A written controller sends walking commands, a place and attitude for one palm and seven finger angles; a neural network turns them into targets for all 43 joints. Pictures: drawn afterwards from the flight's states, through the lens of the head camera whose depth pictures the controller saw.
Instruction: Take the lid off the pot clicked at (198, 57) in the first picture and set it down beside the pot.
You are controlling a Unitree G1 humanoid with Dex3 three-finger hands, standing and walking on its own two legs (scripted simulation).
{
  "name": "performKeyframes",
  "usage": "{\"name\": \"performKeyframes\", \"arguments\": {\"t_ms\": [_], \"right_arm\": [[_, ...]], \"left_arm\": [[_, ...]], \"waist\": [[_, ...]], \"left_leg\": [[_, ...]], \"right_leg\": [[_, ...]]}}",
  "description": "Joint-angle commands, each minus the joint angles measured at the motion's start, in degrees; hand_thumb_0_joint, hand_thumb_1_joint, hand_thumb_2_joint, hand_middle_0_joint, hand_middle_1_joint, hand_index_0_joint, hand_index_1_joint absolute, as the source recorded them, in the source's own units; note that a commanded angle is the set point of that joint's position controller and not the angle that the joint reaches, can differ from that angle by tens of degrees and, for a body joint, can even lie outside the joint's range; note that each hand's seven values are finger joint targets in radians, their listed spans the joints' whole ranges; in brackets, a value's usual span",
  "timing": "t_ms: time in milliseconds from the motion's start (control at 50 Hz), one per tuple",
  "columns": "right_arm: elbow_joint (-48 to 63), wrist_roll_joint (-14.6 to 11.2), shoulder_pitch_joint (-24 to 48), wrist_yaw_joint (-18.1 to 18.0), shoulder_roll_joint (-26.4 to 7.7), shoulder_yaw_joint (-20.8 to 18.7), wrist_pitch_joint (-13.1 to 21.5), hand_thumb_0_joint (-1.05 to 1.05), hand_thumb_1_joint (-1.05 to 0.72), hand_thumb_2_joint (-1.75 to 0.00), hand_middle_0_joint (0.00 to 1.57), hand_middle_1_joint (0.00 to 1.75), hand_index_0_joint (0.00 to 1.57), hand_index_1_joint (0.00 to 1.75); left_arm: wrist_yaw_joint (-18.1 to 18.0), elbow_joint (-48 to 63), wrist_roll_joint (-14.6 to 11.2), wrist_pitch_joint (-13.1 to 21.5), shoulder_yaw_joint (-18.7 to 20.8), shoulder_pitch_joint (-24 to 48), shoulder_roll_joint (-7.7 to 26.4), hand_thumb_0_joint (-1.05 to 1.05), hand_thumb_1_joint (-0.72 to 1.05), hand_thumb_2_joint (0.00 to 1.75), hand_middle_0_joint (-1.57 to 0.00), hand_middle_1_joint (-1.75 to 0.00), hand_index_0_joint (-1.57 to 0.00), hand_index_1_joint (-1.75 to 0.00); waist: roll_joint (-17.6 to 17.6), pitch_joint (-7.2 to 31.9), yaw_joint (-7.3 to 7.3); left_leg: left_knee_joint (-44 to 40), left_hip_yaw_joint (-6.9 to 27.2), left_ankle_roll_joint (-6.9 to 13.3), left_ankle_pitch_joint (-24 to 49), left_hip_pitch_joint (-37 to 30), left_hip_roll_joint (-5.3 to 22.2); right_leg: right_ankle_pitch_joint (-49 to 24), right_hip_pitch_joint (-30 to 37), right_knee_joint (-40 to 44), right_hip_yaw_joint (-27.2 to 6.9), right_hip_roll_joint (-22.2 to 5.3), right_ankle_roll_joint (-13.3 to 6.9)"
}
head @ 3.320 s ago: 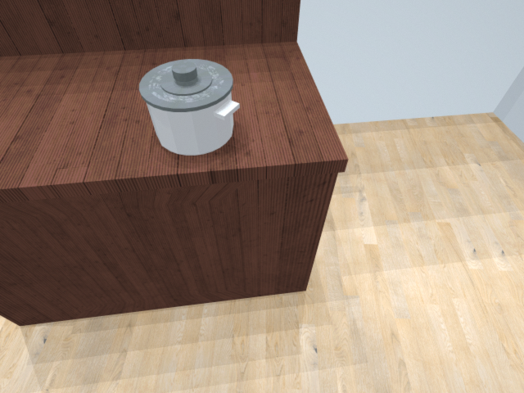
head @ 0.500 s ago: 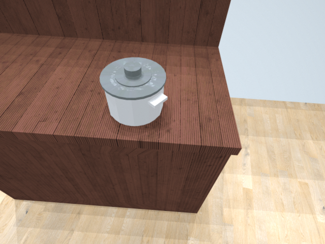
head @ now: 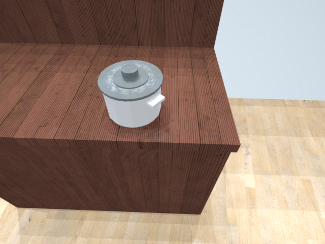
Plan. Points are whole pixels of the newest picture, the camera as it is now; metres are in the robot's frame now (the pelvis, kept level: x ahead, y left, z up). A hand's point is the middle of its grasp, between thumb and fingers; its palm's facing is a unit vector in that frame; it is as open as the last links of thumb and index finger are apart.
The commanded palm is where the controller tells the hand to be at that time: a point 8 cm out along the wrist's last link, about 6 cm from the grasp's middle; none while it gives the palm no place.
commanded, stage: look again from close up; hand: left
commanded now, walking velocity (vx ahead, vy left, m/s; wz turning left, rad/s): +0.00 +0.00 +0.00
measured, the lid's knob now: (129, 71) +0.53 +0.13 +0.15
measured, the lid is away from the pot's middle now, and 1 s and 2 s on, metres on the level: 0.00 0.00 0.00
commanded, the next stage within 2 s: lift the closed hand beside the body in 0.48 s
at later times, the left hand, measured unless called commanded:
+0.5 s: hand out of the picture +0.03 +0.18 -0.17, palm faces +0.01 -0.98 -0.20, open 7.4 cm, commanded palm none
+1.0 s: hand out of the picture +0.12 +0.21 -0.03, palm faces +0.25 -0.91 -0.32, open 4.3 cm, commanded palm +0.08 +0.25 +0.02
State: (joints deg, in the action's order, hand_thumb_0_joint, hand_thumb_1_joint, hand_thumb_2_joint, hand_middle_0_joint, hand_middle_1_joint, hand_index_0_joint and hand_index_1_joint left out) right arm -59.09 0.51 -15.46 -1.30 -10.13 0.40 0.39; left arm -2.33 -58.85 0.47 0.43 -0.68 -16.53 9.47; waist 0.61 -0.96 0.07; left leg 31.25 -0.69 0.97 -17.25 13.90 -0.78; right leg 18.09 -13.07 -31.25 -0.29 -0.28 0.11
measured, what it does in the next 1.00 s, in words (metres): stands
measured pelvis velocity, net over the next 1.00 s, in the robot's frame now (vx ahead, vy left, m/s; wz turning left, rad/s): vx -0.01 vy -0.01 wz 0.03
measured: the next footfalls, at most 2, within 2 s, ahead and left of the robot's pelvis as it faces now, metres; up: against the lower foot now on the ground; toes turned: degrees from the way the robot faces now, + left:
none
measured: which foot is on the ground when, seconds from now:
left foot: down 0.00-1.00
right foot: down 0.00-1.00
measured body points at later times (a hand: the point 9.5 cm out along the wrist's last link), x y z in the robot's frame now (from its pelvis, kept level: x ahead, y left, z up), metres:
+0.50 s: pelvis +0.01 +0.00 +0.00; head +0.03 +0.01 +0.45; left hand +0.03 +0.23 -0.16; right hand +0.04 -0.23 -0.15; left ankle -0.01 +0.11 -0.73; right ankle -0.02 -0.12 -0.73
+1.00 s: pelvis -0.01 -0.01 +0.01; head +0.02 -0.02 +0.46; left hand +0.11 +0.26 +0.00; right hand +0.21 -0.24 -0.06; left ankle -0.01 +0.11 -0.73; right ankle -0.02 -0.12 -0.73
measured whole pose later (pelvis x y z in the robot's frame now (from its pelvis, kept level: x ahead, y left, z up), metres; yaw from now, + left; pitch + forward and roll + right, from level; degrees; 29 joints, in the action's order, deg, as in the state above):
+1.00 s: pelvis -0.01 -0.01 +0.01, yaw +2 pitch +0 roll -1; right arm -34.1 0.3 -7.1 -0.7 -14.5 -1.6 5.0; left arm -5.8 -3.2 -1.3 1.8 4.7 -31.6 12.3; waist 1.9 -2.4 -2.0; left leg 23.7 1.5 0.4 -12.3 11.3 0.0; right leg 12.5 -8.7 -21.1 1.8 0.6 -0.5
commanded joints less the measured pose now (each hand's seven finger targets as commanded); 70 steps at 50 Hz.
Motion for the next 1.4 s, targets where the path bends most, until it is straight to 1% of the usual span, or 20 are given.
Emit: {"name": "performKeyframes", "arguments": {"t_ms": [0, 160, 520, 540, 560, 580, 600, 640, 680, 700, 720, 780, 840, 940, 1020, 1060, 1080, 1260, 1320, 1380], "right_arm": [[2.65, -0.01, -0.77, -0.19, -5.59, -1.22, 1.57, 0.00, -0.90, -0.90, 0.20, 0.30, 0.20, 0.30], [1.25, -0.09, -0.67, -0.51, -5.56, -1.27, 1.85, 0.00, -0.90, -0.90, 0.20, 0.30, 0.20, 0.30], [-0.96, -0.29, 0.28, -0.71, -5.50, -1.46, 1.83, 0.00, -0.90, -0.90, 0.20, 0.30, 0.20, 0.30], [-1.13, -0.31, 0.22, -0.70, -5.44, -1.48, 1.87, 0.00, -0.90, -0.90, 0.20, 0.30, 0.20, 0.30], [0.16, 1.26, -2.47, -0.19, -5.06, -1.06, 1.83, 0.00, -0.90, -0.90, 0.20, 0.30, 0.20, 0.30], [16.57, -1.60, 10.62, 0.58, -14.78, -2.38, 8.98, 0.00, -0.90, -0.90, 0.20, 0.30, 0.20, 0.30], [18.03, -2.22, 5.63, -0.73, -10.35, -1.42, 13.77, 0.00, -0.90, -0.90, 0.20, 0.30, 0.20, 0.30], [15.02, -1.43, 7.53, -0.18, -9.35, -2.16, 13.65, 0.00, -0.90, -0.90, 0.20, 0.30, 0.20, 0.30], [17.34, -1.21, 8.44, 1.50, -9.61, -4.32, 11.16, 0.00, -0.90, -0.90, 0.20, 0.30, 0.20, 0.30], [19.24, -1.15, 9.23, 2.02, -9.85, -5.10, 9.75, 0.00, -0.90, -0.90, 0.20, 0.30, 0.20, 0.30], [21.67, -1.01, 9.40, 2.50, -9.68, -5.49, 9.20, 0.00, -0.90, -0.90, 0.20, 0.30, 0.20, 0.30], [27.26, -1.02, 9.95, 2.50, -9.13, -4.96, 8.65, 0.00, -0.90, -0.90, 0.20, 0.30, 0.20, 0.30], [29.55, -0.88, 10.22, 1.70, -9.35, -4.53, 7.14, 0.00, -0.90, -0.90, 0.20, 0.30, 0.20, 0.30], [32.36, 0.00, 9.88, 0.15, -9.47, -3.61, 6.78, 0.00, -0.90, -0.90, 0.20, 0.30, 0.20, 0.30], [31.97, 0.35, 9.98, -0.53, -9.60, -3.36, 6.12, 0.00, -0.90, -0.90, 0.20, 0.30, 0.20, 0.30], [32.32, 0.30, 10.52, -0.61, -9.75, -3.46, 5.89, 0.00, -0.90, -0.90, 0.20, 0.30, 0.20, 0.30], [32.63, 0.47, 10.37, -0.64, -9.56, -3.21, 6.09, 0.00, -0.90, -0.90, 0.20, 0.30, 0.20, 0.30], [32.43, 0.52, 11.78, -0.63, -9.24, -3.22, 5.91, 0.00, -0.90, -0.90, 0.20, 0.30, 0.20, 0.30], [32.68, 0.63, 11.34, -0.67, -9.14, -3.04, 6.55, 0.00, -0.90, -0.90, 0.20, 0.30, 0.20, 0.30], [32.50, 0.72, 11.33, -0.41, -9.32, -3.31, 6.68, 0.00, -0.90, -0.90, 0.20, 0.30, 0.20, 0.30]], "left_arm": [[-0.38, 2.82, 0.11, 0.66, 1.54, -2.28, 6.89, 0.00, 0.90, 0.90, -0.20, -0.30, -0.20, -0.30], [-0.25, 2.25, -0.09, 0.61, 1.64, -2.19, 7.72, 0.00, 0.90, 0.90, -0.20, -0.30, -0.20, -0.30], [-0.13, 0.70, -0.03, 0.81, 1.47, -2.03, 7.59, 0.00, 0.90, 0.90, -0.20, -0.30, -0.20, -0.30], [-0.15, 0.65, -0.02, 0.85, 1.45, -2.13, 7.60, 0.00, 0.90, 0.90, -0.20, -0.30, -0.20, -0.30], [-0.82, 1.61, -0.14, 2.09, 0.34, -2.02, 9.72, 0.00, 0.90, 0.90, -0.20, -0.30, -0.20, -0.30], [-4.47, 59.45, -8.51, 8.22, 9.41, 29.21, 21.82, 0.00, 0.90, 0.90, -0.24, -0.35, -0.24, -0.35], [-6.29, 60.55, -7.93, 5.35, 1.60, 7.20, 13.18, 0.00, 0.90, 0.90, -0.29, -0.40, -0.29, -0.40], [-8.39, 46.77, -3.65, -0.24, 4.43, -9.15, 5.12, 0.00, 0.90, 0.90, -0.38, -0.49, -0.38, -0.49], [-7.58, 35.16, -0.63, -0.86, 5.59, -16.09, 3.06, 0.00, 0.90, 0.90, -0.46, -0.59, -0.46, -0.59], [-6.51, 36.41, -0.26, 0.11, 6.70, -18.72, 3.61, 0.00, 0.90, 0.90, -0.51, -0.64, -0.51, -0.64], [-5.60, 42.66, -0.46, 1.39, 6.64, -20.87, 4.05, 0.00, 0.90, 0.90, -0.55, -0.68, -0.55, -0.68], [-4.80, 58.13, -1.08, 3.65, 8.55, -20.99, 8.05, 0.00, 0.90, 0.90, -0.68, -0.83, -0.68, -0.83], [-4.24, 58.04, -1.26, 4.20, 8.94, -17.86, 7.85, 0.00, 0.90, 0.90, -0.82, -0.97, -0.82, -0.97], [-4.11, 71.39, -1.80, 5.62, 10.26, -12.93, 11.02, 0.00, 0.90, 0.90, -1.04, -1.21, -1.04, -1.21], [-3.71, 69.40, -2.01, 4.44, 10.00, -16.59, 9.64, 0.00, 0.90, 0.90, -1.21, -1.40, -1.21, -1.40], [-3.59, 72.56, -2.11, 4.58, 12.63, -17.06, 12.49, 0.00, 0.90, 0.90, -1.30, -1.50, -1.30, -1.50], [-3.48, 76.18, -2.05, 5.05, 12.45, -16.73, 12.50, 0.00, 0.90, 0.90, -1.30, -1.50, -1.30, -1.50], [-2.78, 79.08, -2.24, 5.58, 16.66, -22.65, 14.70, 0.00, 0.90, 0.90, -1.30, -1.50, -1.30, -1.50], [-2.27, 82.34, -2.11, 6.33, 14.32, -24.04, 12.46, 0.00, 0.90, 0.90, -1.30, -1.50, -1.30, -1.50], [-2.30, 82.73, -1.88, 6.65, 15.51, -23.58, 13.61, 0.00, 0.90, 0.90, -1.30, -1.50, -1.30, -1.50]], "waist": [[-0.12, -2.05, -0.11], [0.29, 0.76, -0.40], [-0.68, 0.26, -0.34], [-0.21, 0.58, -0.36], [8.82, 1.25, 0.85], [12.60, 11.46, -1.32], [13.53, 13.59, 1.07], [3.57, 3.96, 0.02], [-7.69, -2.39, -0.11], [-9.12, -2.81, -0.97], [-6.51, -0.92, -1.90], [1.43, 3.80, -2.22], [-4.01, -0.59, -0.82], [2.42, 5.44, -1.01], [-1.78, 2.49, -1.05], [0.69, 3.68, -1.66], [2.67, 4.57, -2.12], [0.18, 2.57, -3.43], [0.43, 4.22, -3.57], [-0.81, 2.90, -3.38]], "left_leg": [[-6.62, 5.84, 1.25, 8.79, 0.64, 5.36], [-6.84, 5.45, 1.15, 14.09, -2.63, 5.90], [-7.80, 5.07, 0.81, 16.47, -4.63, 5.87], [-7.82, 5.08, 0.82, 17.12, -4.89, 5.84], [-9.47, 4.85, 2.15, 25.45, -7.61, 2.35], [-9.53, 3.80, 0.24, 20.15, -9.10, -1.76], [-10.00, 1.98, -1.87, 23.58, -15.89, -0.07], [-10.63, 3.30, -1.15, 26.57, -10.16, -0.48], [-10.11, 3.56, -0.66, 24.13, -4.20, -0.14], [-10.10, 3.19, -0.41, 20.98, -2.67, -0.08], [-10.32, 2.53, -0.48, 17.95, -3.10, -0.23], [-10.84, 1.04, -0.37, 14.02, -4.83, -0.66], [-10.53, 0.35, 0.36, 9.25, -3.38, -0.97], [-10.04, -0.63, 1.10, 11.31, -9.14, -1.63], [-10.72, -0.53, 1.40, 13.62, -9.35, -1.78], [-11.03, -0.66, 1.28, 15.30, -10.93, -1.89], [-11.52, -0.60, 1.28, 17.10, -11.22, -1.91], [-12.56, -0.58, 1.06, 21.25, -12.06, -1.59], [-12.54, -0.53, 1.26, 23.75, -12.84, -1.36], [-12.72, -0.44, 1.14, 22.35, -12.17, -1.22]], "right_leg": [[-7.05, -0.86, 5.67, -4.69, -3.90, -2.61], [-12.05, 1.49, 5.71, -4.13, -4.32, -2.32], [-16.28, 2.27, 7.46, -4.90, -5.19, -2.16], [-16.64, 2.62, 7.43, -4.79, -5.20, -2.12], [-16.75, 4.02, 3.10, -1.84, -1.26, -3.55], [-11.64, 1.59, 8.05, -0.25, -0.02, -1.83], [-15.93, 4.77, 7.25, 1.29, 1.34, -3.74], [-17.69, 5.64, 9.70, 4.63, 1.23, -2.71], [-18.60, 2.92, 9.93, 5.82, 1.46, -1.83], [-16.91, 2.16, 10.33, 5.47, 1.54, -1.66], [-14.41, 3.02, 10.89, 4.66, 1.25, -1.61], [-11.55, 4.94, 12.37, 3.22, 1.11, -1.75], [-8.08, 1.01, 13.62, 2.88, 1.64, -0.98], [-10.19, 3.41, 15.33, 1.51, 1.62, -0.71], [-14.33, 3.86, 16.09, 2.33, 1.88, -0.33], [-15.83, 5.03, 16.44, 2.39, 1.97, -0.38], [-17.45, 6.45, 16.40, 2.34, 1.90, -0.56], [-20.55, 8.35, 17.67, 3.05, 2.92, -0.04], [-21.77, 9.16, 17.12, 3.34, 2.81, 0.09], [-20.42, 8.22, 17.56, 3.39, 3.09, 0.13]]}}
